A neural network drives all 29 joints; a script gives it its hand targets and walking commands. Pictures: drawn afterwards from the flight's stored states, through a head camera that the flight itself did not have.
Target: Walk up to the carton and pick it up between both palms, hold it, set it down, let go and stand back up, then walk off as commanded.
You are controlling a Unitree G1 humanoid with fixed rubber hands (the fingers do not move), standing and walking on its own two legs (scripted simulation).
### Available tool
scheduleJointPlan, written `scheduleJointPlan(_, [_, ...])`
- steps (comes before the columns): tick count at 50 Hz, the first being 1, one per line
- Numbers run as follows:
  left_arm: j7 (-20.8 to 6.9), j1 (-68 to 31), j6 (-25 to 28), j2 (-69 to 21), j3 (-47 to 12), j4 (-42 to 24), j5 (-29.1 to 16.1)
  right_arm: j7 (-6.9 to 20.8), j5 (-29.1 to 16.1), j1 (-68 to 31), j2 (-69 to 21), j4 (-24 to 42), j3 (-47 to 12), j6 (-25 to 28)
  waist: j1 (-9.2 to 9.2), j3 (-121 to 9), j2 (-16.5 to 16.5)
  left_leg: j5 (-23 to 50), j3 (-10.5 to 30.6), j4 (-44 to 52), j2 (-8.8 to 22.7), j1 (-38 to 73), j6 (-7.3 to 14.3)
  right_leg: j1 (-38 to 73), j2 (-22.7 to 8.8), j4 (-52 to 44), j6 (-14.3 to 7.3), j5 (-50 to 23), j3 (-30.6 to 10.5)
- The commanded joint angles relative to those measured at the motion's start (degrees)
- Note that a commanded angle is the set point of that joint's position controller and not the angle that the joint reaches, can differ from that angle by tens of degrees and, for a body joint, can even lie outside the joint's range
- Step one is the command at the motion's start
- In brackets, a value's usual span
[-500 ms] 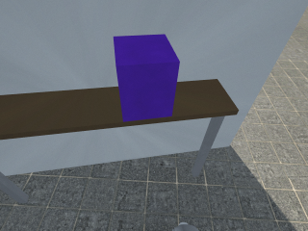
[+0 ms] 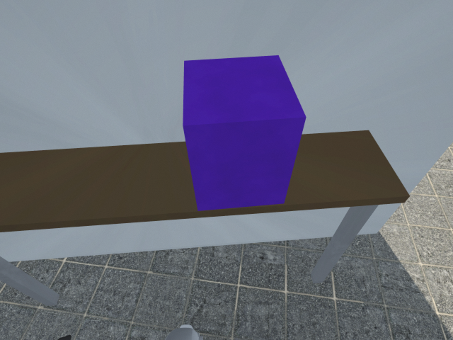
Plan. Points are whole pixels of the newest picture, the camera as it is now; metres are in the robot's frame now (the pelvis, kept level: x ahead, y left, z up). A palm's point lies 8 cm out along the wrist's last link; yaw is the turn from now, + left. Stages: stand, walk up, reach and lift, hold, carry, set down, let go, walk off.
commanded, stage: walk up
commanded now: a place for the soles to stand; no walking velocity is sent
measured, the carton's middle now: (236, 135) +0.53 +0.00 +0.06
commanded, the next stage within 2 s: none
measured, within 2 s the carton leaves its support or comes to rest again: neither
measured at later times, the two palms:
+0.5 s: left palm out of the picture +0.10 +0.34 -0.12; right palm (375, 331) +0.18 -0.25 -0.10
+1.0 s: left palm out of the picture +0.12 +0.32 -0.09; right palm out of the picture +0.13 -0.27 -0.09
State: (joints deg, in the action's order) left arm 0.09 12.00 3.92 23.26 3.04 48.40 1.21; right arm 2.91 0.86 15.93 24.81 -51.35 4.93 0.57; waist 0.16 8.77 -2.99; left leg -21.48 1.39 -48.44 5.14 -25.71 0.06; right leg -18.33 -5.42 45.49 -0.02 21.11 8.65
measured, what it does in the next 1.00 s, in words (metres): steps on the spot: left foot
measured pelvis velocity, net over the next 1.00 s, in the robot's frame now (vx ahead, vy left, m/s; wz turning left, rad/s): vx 0.05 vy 0.02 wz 0.01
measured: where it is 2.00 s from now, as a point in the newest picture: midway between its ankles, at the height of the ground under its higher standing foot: outside the picture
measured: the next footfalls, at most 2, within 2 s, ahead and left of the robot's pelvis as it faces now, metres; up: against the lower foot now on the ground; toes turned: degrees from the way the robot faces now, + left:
left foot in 0.02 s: +0.14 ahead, +0.15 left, +0.00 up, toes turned +2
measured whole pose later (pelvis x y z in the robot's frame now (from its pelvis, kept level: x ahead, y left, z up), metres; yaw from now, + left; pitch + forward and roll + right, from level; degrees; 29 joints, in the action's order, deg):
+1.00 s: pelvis +0.05 +0.02 +0.03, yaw +0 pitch -3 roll -1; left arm -0.1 6.9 2.1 20.6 0.1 64.6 0.7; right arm 2.0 0.3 5.0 19.8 -65.6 0.8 -0.4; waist -0.4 3.6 -0.7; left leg -12.8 -0.5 -31.9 2.9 -16.6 -1.2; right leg -9.9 -2.7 29.9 2.4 17.3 1.8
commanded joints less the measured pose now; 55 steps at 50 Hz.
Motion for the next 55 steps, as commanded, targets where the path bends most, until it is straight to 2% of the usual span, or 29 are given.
scheduleJointPlan(1, [0.69,-5.63,-0.37,13.38,3.05,-5.68,-0.45,-1.67,0.15,7.67,11.01,-0.11,3.18,1.47,-3.57,-7.94,9.24,6.71,-5.16,9.32,-5.28,17.45,1.14,-13.58,-9.79,-5.02,-8.02,-3.26,-9.01])
scheduleJointPlan(2, [0.91,-3.63,-1.2,11.48,2.43,-5.48,-0.77,-1.96,0.3,6.57,11.69,0.96,3.83,1.51,-3.33,-8.73,1.41,6.58,1.95,12.71,-1.52,19.74,2.45,-17.8,-6.95,0.69,-5.16,0.94,-6.05])
scheduleJointPlan(3, [1.07,-4.38,-1.38,9.72,1.94,-4.73,-1.69,-2.43,0.75,4.5,15.81,3.21,3.71,2.02,-3.63,-8.16,-9.93,3.66,26.45,26.54,10.81,11.42,8.76,-17.25,1.55,12.33,-1.49,6.53,-2.2])
scheduleJointPlan(4, [1.58,-3.14,-1.69,13.46,2.92,-3.07,-1.82,-2.49,-0.12,1.44,18.96,3.8,3.79,1.82,-4.04,-13.59,-9.51,-0.98,36.9,30.57,15.26,7.03,16.1,-8.89,3.6,14.83,-1.28,17.83,-7.24])
scheduleJointPlan(5, [1.66,-3.15,-1.87,14.58,2.62,-2.43,-1.43,-2.65,0.16,-2.97,18.07,3.79,3.33,1.66,-2.58,-10.26,-8.13,-4.93,35.69,28.02,14.5,7.01,17.33,-11.7,1.81,15.76,-1.04,17.35,-10.63])
scheduleJointPlan(6, [1.36,-0.48,-1.82,13.38,2.41,-0.03,-1.74,-2.92,-0.49,-3.95,16.65,4.25,2.7,1.77,-1.81,-9.55,-8.86,-4.48,28.07,25.23,13.23,3.24,16.15,-8.46,0.27,12.95,-2.19,15.51,-10.38])
scheduleJointPlan(8, [1.63,5.48,-0.73,12.7,1.81,4.28,-2.03,-3.22,-0.36,-11.29,13.49,3.59,0.69,1.19,3.23,-9.66,-10.11,8.24,16.7,16.19,7.13,1.04,11.17,-2.05,1.13,-1.7,-3.15,5.53,-8.96])
scheduleJointPlan(9, [1.86,5.16,-0.03,12.45,1.94,5.74,-1.24,-3.26,-0.44,-10.6,11.79,3.15,0.41,1.02,2.83,-10.89,-7.93,14.72,12.62,12.57,5.44,-2.08,8.3,3.64,1.14,-7.82,-3.17,0.68,-9.27])
scheduleJointPlan(11, [1.85,-0.2,0.39,19.28,3.09,4.88,0.37,-3.22,-0.97,-9.73,11.1,2.52,0.27,0.89,0.4,-10.02,2.76,9.34,4.85,3.06,-0.67,1.25,2.86,-3.39,-6.45,-15.16,-7.7,0.09,-25.32])
scheduleJointPlan(12, [1.67,-4.29,0.16,20.14,3.1,5.08,0.36,-3.36,-0.85,-8.69,11.34,0.13,0.72,0.82,-1.48,-7.25,3.38,8.33,3.17,3.93,-1.96,5.49,1.73,-7.55,-8.21,-13.34,-9.01,-3.94,-25.68])
scheduleJointPlan(15, [1.88,-4.1,0.07,13.76,0.72,5.64,-1.21,-3.23,-0.86,-10.24,11.25,-1.17,0.63,1.75,-1.09,-14.47,-0.45,22.57,8.85,7.82,3.59,10.56,6.44,-2.2,-0.82,-4.7,-3.66,-14.26,-11.65])
scheduleJointPlan(16, [2.08,-3.77,0.03,13.39,0.05,5.9,-1.47,-3.29,-0.79,-9.61,12.52,-1.51,0.76,1.76,-1.05,-16.1,0.63,27.11,11.93,10.67,6.08,11.0,9.54,-1.28,1.42,1.14,-2.22,-15.07,-9.54])
scheduleJointPlan(18, [1.93,-2.49,-0.04,11.45,0.18,7.05,-2.02,-3.19,-1.21,-11.8,12.05,-1.09,0.37,1.79,0.6,-15.8,-1.56,26.65,13.53,12.64,6.85,6.81,11.4,2.21,2.26,-0.73,-2.15,-8.97,-10.03])
scheduleJointPlan(21, [1.78,-1.14,-0.41,12.36,0.5,8.76,-0.96,-3.39,-0.93,-15.65,10.44,-1.52,-0.24,1.43,1.9,-15.81,-0.98,19.89,9.83,13.11,4.16,4.9,6.58,5.18,0.76,-5.76,-2.96,-8.82,-10.47])
scheduleJointPlan(23, [1.61,-2.84,-0.74,13.67,0.65,9.47,-1.01,-3.55,-1.07,-16.66,10.72,-1.95,-0.21,0.62,0.68,-12.78,-2.17,13.56,7.11,11.67,2.78,7.16,5.25,-0.64,-2.05,-9.56,-4.62,-6.63,-15.33])
scheduleJointPlan(25, [1.6,-5.93,-0.68,13.13,0.37,8.92,-0.87,-3.16,-0.35,-16.88,9.8,-2.68,0.22,0.58,-0.99,-11.55,-2.12,8.91,7.68,13.42,2.41,10.18,5.17,-5.41,-1.46,-10.39,-4.18,-5.34,-13.72])
scheduleJointPlan(26, [1.54,-6.18,-0.56,13.16,0.13,8.42,-0.63,-2.9,-0.49,-16.57,10.34,-2.05,0.21,0.34,-0.79,-13.54,-2.82,6.51,8.54,15.33,3.58,8.77,6.76,-2.86,-0.23,-8.27,-3.57,-3.85,-12.61])
scheduleJointPlan(29, [1.35,-5.76,-0.53,13.05,-0.02,10.08,-0.65,-2.69,-0.92,-16.36,10.91,-3.31,0.14,0.03,-0.3,-13.28,-0.98,4.1,9.5,17.16,3.45,8.04,5.76,-0.1,-0.39,-12.5,-3.45,0.16,-12.65])
scheduleJointPlan(31, [1.25,-6.96,-0.67,12.41,0.09,9.59,-0.23,-2.46,-0.97,-17.23,9.71,-3.98,-0.12,-0.03,-0.44,-10.28,4.06,-2.39,8.4,19.35,2.83,6.83,4.79,-1.04,-1.0,-15.08,-3.75,2.61,-13.82])
scheduleJointPlan(33, [1.11,-6.81,-0.51,11.75,0.33,10.49,-0.14,-1.98,-0.64,-19.19,9.63,-4.05,-0.13,-0.02,-0.13,-10.22,0.14,-5.3,8.42,21.08,2.58,7.41,3.62,-0.53,-1.04,-17.19,-3.8,3.94,-13.97])
scheduleJointPlan(34, [1.11,-6.43,-0.48,11.44,-0.49,10.6,-0.51,-1.87,-0.13,-19.59,9.54,-4.58,-0.27,0.09,0.04,-9.7,-0.51,-2.66,7.82,20.95,2.53,7.98,3.67,-0.64,-0.89,-17.85,-3.15,0.84,-13.5])
scheduleJointPlan(36, [1.04,-7.71,-0.3,11.7,0.74,10.95,0.01,-1.66,-0.43,-17.03,7.97,-5.8,-1.08,0.16,-0.74,-9.89,5.73,-2.88,8.48,22.53,2.27,6.3,3.27,3.27,-0.42,-18.17,-3.23,-0.26,-13.3])
scheduleJointPlan(37, [1.08,-7.36,-0.25,11.47,-0.02,11.18,-0.25,-1.6,-0.31,-18.77,8.86,-6.41,-1.0,0.07,0.19,-10.35,1.69,0.29,6.84,22.28,1.89,8.02,2.34,2.95,-1.24,-19.38,-2.75,-1.64,-13.69])
scheduleJointPlan(40, [0.81,-8.79,-0.52,11.64,-0.45,11.17,-1.1,-1.78,0.07,-17.63,10.3,-6.85,-0.77,0.27,-0.18,-12.06,-1.4,2.65,7.32,24.98,2.98,12.18,2.73,2.44,0.47,-17.15,-2.33,-4.74,-11.45])
scheduleJointPlan(44, [0.61,-6.4,-0.82,10.52,-0.29,11.87,-0.81,-1.84,-0.47,-16.87,9.88,-8.51,-1.47,0.52,0.59,-11.27,2.14,-5.75,9.07,29.28,3.23,8.09,3.06,7.05,0.18,-21.38,-2.74,1.75,-11.76])
scheduleJointPlan(46, [0.51,-5.71,-0.61,10.56,-0.37,11.8,-0.46,-1.55,-0.49,-17.45,8.8,-8.09,-1.89,0.74,0.47,-11.83,-1.32,-2.06,7.05,27.27,1.71,10.1,2.07,6.69,-0.78,-23.09,-2.65,-1.29,-12.53])
scheduleJointPlan(49, [0.38,-7.8,-0.54,11.23,-0.15,12.64,-0.63,-1.61,-1.04,-16.97,8.09,-8.88,-1.97,0.8,-0.48,-10.3,3.08,3.37,6.35,26.99,2.13,13.2,1.8,4.62,-1.36,-25.28,-2.37,-1.87,-11.97])
scheduleJointPlan(51, [0.5,-9.31,-0.3,10.43,-0.23,12.44,-0.57,-1.82,-0.54,-15.67,7.23,-9.4,-1.95,0.99,-1.11,-10.28,3.85,11.06,4.66,26.57,1.37,13.61,1.53,6.78,-1.37,-24.54,-2.15,-10.68,-11.71])
scheduleJointPlan(55, [0.72,-8.66,-0.19,11.58,0.68,13.5,-0.63,-2.0,-0.82,-15.7,7.33,-9.82,-1.86,0.99,-0.14,-12.55,1.41,21.95,2.54,24.72,1.47,16.37,1.48,10.35,-2.65,-26.0,-1.72,-16.75,-12.46])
